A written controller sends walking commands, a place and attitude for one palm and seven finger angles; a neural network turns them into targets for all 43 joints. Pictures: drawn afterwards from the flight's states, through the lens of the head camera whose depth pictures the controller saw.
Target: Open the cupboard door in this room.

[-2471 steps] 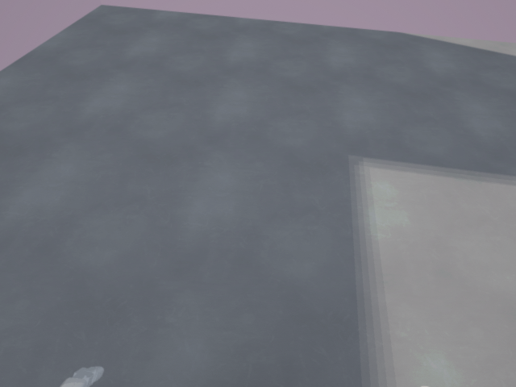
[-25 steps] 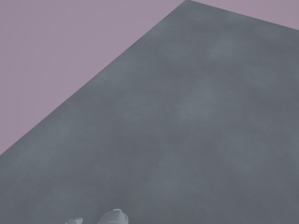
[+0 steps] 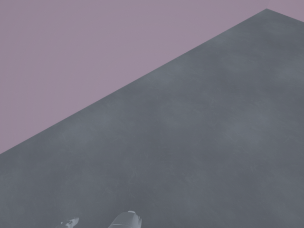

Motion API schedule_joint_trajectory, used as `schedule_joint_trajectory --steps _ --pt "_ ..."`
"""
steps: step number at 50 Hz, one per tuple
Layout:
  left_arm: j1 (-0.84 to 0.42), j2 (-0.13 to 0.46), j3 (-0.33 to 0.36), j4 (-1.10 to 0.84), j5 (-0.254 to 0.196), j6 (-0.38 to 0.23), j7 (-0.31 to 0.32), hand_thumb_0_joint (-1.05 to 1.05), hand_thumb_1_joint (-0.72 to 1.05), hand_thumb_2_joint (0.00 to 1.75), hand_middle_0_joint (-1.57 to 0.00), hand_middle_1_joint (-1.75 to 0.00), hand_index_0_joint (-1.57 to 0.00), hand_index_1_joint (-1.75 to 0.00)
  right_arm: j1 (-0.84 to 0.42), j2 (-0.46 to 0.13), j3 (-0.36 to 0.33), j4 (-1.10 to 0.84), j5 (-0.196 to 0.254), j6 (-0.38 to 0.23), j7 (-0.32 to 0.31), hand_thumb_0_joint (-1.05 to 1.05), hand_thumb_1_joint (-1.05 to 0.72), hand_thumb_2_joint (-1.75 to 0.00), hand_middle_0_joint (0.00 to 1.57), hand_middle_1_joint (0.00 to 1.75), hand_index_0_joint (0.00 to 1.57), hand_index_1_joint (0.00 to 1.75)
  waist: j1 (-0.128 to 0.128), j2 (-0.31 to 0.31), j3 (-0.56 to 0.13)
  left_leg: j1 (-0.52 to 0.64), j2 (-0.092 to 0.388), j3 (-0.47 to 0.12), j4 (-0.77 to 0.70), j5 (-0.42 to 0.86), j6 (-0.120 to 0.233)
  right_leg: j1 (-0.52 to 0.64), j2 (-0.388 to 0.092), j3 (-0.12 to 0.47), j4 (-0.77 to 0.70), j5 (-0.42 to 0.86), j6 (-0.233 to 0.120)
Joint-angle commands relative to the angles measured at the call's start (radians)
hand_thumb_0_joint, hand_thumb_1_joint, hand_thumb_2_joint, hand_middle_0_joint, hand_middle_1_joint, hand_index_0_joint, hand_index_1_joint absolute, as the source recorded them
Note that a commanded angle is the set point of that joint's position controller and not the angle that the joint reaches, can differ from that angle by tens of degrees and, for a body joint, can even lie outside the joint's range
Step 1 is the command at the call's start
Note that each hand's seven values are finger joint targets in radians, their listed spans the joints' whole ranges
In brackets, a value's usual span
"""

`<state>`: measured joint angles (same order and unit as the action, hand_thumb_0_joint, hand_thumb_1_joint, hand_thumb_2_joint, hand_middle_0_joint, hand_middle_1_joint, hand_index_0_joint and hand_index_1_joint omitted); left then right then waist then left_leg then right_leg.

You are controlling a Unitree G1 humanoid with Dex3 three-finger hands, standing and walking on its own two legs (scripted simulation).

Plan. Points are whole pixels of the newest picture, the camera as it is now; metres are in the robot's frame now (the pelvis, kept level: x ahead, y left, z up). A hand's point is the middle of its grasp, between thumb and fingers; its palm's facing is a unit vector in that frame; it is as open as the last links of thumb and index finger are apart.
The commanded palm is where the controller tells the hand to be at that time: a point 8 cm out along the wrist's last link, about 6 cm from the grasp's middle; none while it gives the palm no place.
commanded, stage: turn to face it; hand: left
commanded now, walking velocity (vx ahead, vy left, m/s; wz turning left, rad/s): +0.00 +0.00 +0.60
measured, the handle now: out of the picture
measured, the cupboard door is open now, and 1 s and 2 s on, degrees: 45 45 45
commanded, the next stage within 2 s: none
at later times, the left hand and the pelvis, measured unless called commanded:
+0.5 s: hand out of the picture +0.07 +0.21 -0.15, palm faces +0.31 -0.91 -0.28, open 7.4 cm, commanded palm none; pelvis +0.02 -0.03 +0.00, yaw +18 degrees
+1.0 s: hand out of the picture -0.03 +0.17 -0.18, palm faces +0.60 -0.77 -0.23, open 7.4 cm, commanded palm none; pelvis +0.04 -0.05 +0.00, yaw +36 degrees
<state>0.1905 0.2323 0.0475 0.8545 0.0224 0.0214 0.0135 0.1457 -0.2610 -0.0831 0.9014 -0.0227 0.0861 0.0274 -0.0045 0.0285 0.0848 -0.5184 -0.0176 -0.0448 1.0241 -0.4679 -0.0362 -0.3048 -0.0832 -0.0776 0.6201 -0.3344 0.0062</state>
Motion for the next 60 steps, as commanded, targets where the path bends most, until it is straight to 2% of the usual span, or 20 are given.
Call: schedule_joint_trajectory --steps 1,5,9,10,11,12,13,17,25,27,32,37,41,42,44,45,48,57,58,60 --pt "0.010 0.154 0.037 -0.073 0.003 -0.027 0.017 0.00 0.90 0.90 -0.20 -0.30 -0.20 -0.30 -0.062 -0.052 -0.008 -0.101 0.010 -0.036 0.005 0.00 -0.90 -0.90 0.20 0.30 0.20 0.30 0.005 -0.273 -0.092 -0.055 0.046 0.075 0.053 -0.006 -0.031 0.177 -0.225 0.094 -0.243 0.535 -0.111" --pt "0.122 0.197 0.053 -0.029 0.006 -0.031 0.020 0.00 0.90 0.90 -0.20 -0.30 -0.20 -0.30 -0.121 -0.013 0.013 -0.106 0.017 -0.049 0.007 0.00 -0.90 -0.90 0.20 0.30 0.20 0.30 0.063 -0.218 -0.142 0.020 0.018 0.154 -0.247 0.007 -0.028 0.337 -0.249 0.052 -0.143 0.792 -0.108" --pt "0.075 0.206 0.062 -0.025 -0.005 -0.028 0.011 0.00 0.90 0.90 -0.20 -0.30 -0.20 -0.30 -0.021 -0.051 0.006 -0.083 0.013 -0.058 0.001 0.00 -0.90 -0.90 0.20 0.30 0.20 0.30 0.005 -0.203 -0.177 0.257 0.002 0.167 -0.529 0.224 -0.001 0.234 -0.235 -0.026 -0.001 0.714 -0.043" --pt "0.055 0.185 0.059 -0.042 -0.013 -0.026 0.008 0.00 0.90 0.90 -0.20 -0.30 -0.20 -0.30 0.063 -0.109 -0.009 -0.064 0.007 -0.067 -0.004 0.00 -0.90 -0.90 0.20 0.30 0.20 0.30 -0.044 -0.086 -0.229 0.441 0.079 0.084 -0.604 0.439 0.034 0.102 -0.214 -0.062 0.147 0.563 0.003" --pt "0.031 0.109 0.042 -0.081 -0.020 -0.020 0.001 0.00 0.90 0.90 -0.20 -0.30 -0.20 -0.30 0.136 -0.226 -0.040 -0.053 -0.002 -0.074 -0.012 0.00 -0.90 -0.90 0.20 0.30 0.20 0.30 -0.084 0.233 -0.247 0.611 0.370 -0.304 -0.626 0.827 0.181 -0.216 -0.061 -0.089 0.377 -0.121 0.085" --pt "-0.038 0.106 0.030 -0.110 -0.013 -0.007 0.007 0.00 0.90 0.90 -0.20 -0.30 -0.20 -0.30 0.196 -0.266 -0.047 -0.031 0.004 -0.062 -0.024 0.00 -0.90 -0.90 0.20 0.30 0.20 0.30 -0.106 0.241 -0.247 0.602 0.453 -0.386 -0.610 1.047 0.291 -0.306 -0.025 0.025 0.508 -0.341 0.083" --pt "-0.055 0.122 0.035 -0.124 -0.009 -0.001 0.010 0.00 0.90 0.90 -0.20 -0.30 -0.20 -0.30 0.179 -0.258 -0.042 -0.033 -0.001 -0.060 -0.027 0.00 -0.90 -0.90 0.20 0.30 0.20 0.30 -0.093 0.146 -0.222 0.530 0.449 -0.317 -0.615 0.847 0.306 -0.300 -0.043 0.075 0.561 -0.302 0.070" --pt "-0.047 0.110 0.041 -0.067 -0.007 0.016 -0.002 0.00 0.90 0.90 -0.20 -0.30 -0.20 -0.30 0.019 -0.175 -0.019 -0.073 -0.003 -0.069 -0.045 0.00 -0.90 -0.90 0.20 0.30 0.20 0.30 -0.018 0.191 -0.110 0.333 0.262 -0.208 -0.654 0.620 0.197 -0.226 -0.019 0.084 0.471 -0.131 0.075" --pt "0.089 0.121 0.049 -0.035 -0.010 -0.005 -0.004 0.00 0.90 0.90 -0.20 -0.30 -0.20 -0.30 -0.068 -0.176 -0.037 -0.101 0.005 -0.050 -0.033 0.00 -0.90 -0.90 0.20 0.30 0.20 0.30 0.055 0.081 -0.135 0.090 0.145 -0.201 -0.542 0.295 0.113 0.198 0.053 0.029 -0.140 0.066 0.055" --pt "0.114 0.277 0.077 -0.044 0.012 -0.018 0.013 0.00 0.90 0.90 -0.20 -0.30 -0.20 -0.30 -0.082 -0.070 -0.022 -0.144 0.015 -0.050 -0.021 0.00 -0.90 -0.90 0.20 0.30 0.20 0.30 0.085 -0.390 -0.107 -0.116 -0.057 0.033 -0.081 -0.134 -0.008 0.225 -0.390 0.490 -0.418 0.026 -0.113" --pt "-0.041 0.145 0.037 -0.085 0.001 -0.022 0.017 0.00 0.90 0.90 -0.20 -0.30 -0.20 -0.30 -0.032 -0.067 -0.020 -0.085 0.005 -0.028 0.001 0.00 -0.90 -0.90 0.20 0.30 0.20 0.30 -0.011 -0.285 -0.071 -0.047 0.049 0.047 0.147 0.014 -0.027 0.115 -0.231 0.116 -0.294 0.365 -0.116" --pt "0.076 0.193 0.055 -0.044 0.006 -0.027 0.020 0.00 0.90 0.90 -0.20 -0.30 -0.20 -0.30 -0.099 -0.023 0.006 -0.099 0.016 -0.043 0.007 0.00 -0.90 -0.90 0.20 0.30 0.20 0.30 0.053 -0.215 -0.145 0.046 0.031 0.139 -0.230 0.008 -0.032 0.302 -0.262 0.041 -0.177 0.646 -0.117" --pt "0.065 0.208 0.064 -0.031 -0.003 -0.023 0.009 0.00 0.90 0.90 -0.20 -0.30 -0.20 -0.30 -0.029 -0.047 0.005 -0.086 0.013 -0.054 0.002 0.00 -0.90 -0.90 0.20 0.30 0.20 0.30 0.013 -0.217 -0.155 0.236 0.007 0.164 -0.497 0.186 -0.005 0.224 -0.250 -0.026 -0.054 0.621 -0.054" --pt "0.044 0.194 0.063 -0.038 -0.010 -0.021 0.007 0.00 0.90 0.90 -0.20 -0.30 -0.20 -0.30 0.034 -0.086 -0.007 -0.068 0.010 -0.060 -0.001 0.00 -0.90 -0.90 0.20 0.30 0.20 0.30 -0.028 -0.138 -0.185 0.380 0.042 0.119 -0.593 0.335 0.016 0.122 -0.238 -0.056 0.054 0.532 -0.013" --pt "-0.042 0.094 0.028 -0.109 -0.015 -0.009 0.001 0.00 0.90 0.90 -0.20 -0.30 -0.20 -0.30 0.173 -0.258 -0.050 -0.047 0.001 -0.063 -0.019 0.00 -0.90 -0.90 0.20 0.30 0.20 0.30 -0.102 0.262 -0.216 0.582 0.438 -0.387 -0.640 0.929 0.258 -0.296 -0.034 -0.036 0.446 -0.333 0.091" --pt "-0.079 0.120 0.033 -0.122 -0.009 0.002 0.005 0.00 0.90 0.90 -0.20 -0.30 -0.20 -0.30 0.185 -0.265 -0.048 -0.031 -0.003 -0.057 -0.026 0.00 -0.90 -0.90 0.20 0.30 0.20 0.30 -0.103 0.165 -0.205 0.527 0.451 -0.351 -0.633 0.825 0.301 -0.301 -0.047 0.059 0.531 -0.311 0.074" --pt "-0.066 0.116 0.045 -0.073 -0.004 0.014 0.000 0.00 0.90 0.90 -0.20 -0.30 -0.20 -0.30 0.022 -0.187 -0.028 -0.071 -0.005 -0.065 -0.042 0.00 -0.90 -0.90 0.20 0.30 0.20 0.30 -0.032 0.206 -0.109 0.327 0.285 -0.246 -0.676 0.530 0.209 -0.255 -0.034 0.089 0.508 -0.143 0.071" --pt "0.053 0.100 0.041 -0.041 -0.015 -0.003 -0.005 0.00 0.90 0.90 -0.20 -0.30 -0.20 -0.30 -0.049 -0.185 -0.037 -0.085 0.001 -0.055 -0.037 0.00 -0.90 -0.90 0.20 0.30 0.20 0.30 0.031 0.127 -0.159 0.212 0.181 -0.228 -0.574 0.473 0.148 0.106 0.072 0.020 -0.044 0.020 0.062" --pt "0.098 0.133 0.050 -0.033 -0.011 -0.013 0.000 0.00 0.90 0.90 -0.20 -0.30 -0.20 -0.30 -0.063 -0.160 -0.034 -0.097 0.010 -0.054 -0.035 0.00 -0.90 -0.90 0.20 0.30 0.20 0.30 0.058 0.045 -0.164 0.124 0.127 -0.204 -0.498 0.371 0.104 0.225 0.029 0.056 -0.206 0.097 0.054" --pt "0.115 0.274 0.073 -0.039 0.009 -0.024 0.015 0.00 0.90 0.90 -0.20 -0.30 -0.20 -0.30 -0.087 -0.087 -0.023 -0.132 0.015 -0.053 -0.022 0.00 -0.90 -0.90 0.20 0.30 0.20 0.30 0.081 -0.363 -0.121 -0.092 -0.042 0.019 -0.027 -0.159 -0.006 0.236 -0.413 0.478 -0.388 0.186 -0.139"
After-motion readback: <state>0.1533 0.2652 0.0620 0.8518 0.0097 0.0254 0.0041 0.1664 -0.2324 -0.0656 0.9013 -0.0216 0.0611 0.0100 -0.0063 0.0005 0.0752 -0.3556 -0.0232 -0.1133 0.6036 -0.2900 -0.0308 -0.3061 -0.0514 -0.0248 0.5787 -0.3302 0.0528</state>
